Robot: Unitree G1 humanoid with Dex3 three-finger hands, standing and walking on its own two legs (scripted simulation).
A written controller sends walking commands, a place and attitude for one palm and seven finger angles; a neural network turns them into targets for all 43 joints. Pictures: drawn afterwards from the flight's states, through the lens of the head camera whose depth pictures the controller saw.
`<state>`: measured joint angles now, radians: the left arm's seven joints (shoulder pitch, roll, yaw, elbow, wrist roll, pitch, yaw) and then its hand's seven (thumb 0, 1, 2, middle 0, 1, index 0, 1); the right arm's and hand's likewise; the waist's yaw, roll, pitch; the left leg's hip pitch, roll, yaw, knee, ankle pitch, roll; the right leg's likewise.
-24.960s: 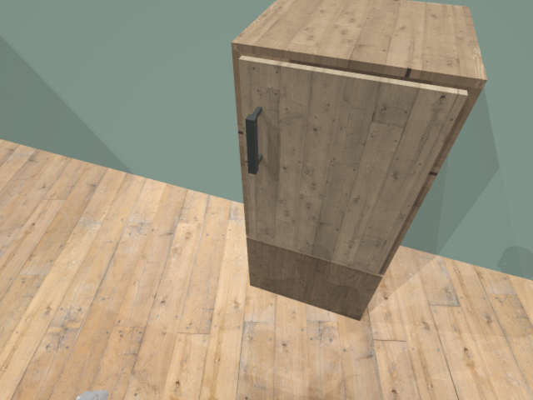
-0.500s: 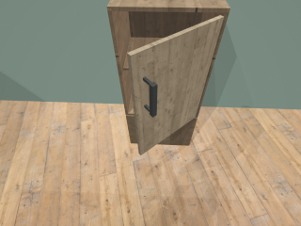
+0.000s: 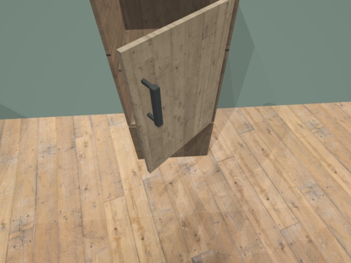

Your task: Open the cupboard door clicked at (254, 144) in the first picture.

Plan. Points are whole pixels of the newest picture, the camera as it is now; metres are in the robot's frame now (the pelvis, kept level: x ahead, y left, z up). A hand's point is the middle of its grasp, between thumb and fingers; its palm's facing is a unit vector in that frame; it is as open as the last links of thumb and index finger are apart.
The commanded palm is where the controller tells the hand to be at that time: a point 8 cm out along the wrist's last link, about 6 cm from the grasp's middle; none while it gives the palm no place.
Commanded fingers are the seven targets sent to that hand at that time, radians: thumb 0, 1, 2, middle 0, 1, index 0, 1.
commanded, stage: walk to a spot facing it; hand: left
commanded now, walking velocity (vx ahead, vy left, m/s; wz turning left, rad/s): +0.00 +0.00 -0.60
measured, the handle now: (152, 104) +0.51 +0.10 +0.04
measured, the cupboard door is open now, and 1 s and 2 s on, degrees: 41 41 41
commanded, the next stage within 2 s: none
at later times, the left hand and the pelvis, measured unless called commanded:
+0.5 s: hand out of the picture +0.11 +0.18 -0.15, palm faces -0.19 -0.95 -0.25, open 7.3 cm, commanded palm none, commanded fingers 0.00 0.90 0.90 -0.20 -0.30 -0.20 -0.30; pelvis +0.02 -0.01 +0.01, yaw -16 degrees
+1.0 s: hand (150, 212) +0.27 +0.10 -0.15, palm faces -0.58 -0.77 -0.28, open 7.4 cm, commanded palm none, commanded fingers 0.00 0.90 0.90 -0.20 -0.30 -0.20 -0.30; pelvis +0.03 +0.00 -0.01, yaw -35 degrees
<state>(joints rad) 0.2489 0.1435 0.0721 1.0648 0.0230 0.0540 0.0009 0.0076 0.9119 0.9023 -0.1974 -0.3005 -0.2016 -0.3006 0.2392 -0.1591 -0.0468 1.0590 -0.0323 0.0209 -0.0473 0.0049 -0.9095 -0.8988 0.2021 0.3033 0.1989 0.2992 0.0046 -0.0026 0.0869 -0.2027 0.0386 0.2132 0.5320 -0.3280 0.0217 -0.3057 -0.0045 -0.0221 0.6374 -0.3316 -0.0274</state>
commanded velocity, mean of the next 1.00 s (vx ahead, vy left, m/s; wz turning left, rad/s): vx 0.00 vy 0.00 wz -0.60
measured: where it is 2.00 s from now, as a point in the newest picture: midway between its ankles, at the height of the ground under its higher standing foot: outside the picture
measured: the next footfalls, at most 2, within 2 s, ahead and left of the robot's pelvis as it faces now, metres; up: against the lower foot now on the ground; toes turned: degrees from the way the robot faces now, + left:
left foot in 0.60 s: +0.10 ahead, +0.13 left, +0.00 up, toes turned -22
right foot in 0.96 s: +0.01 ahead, -0.13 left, +0.00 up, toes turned -37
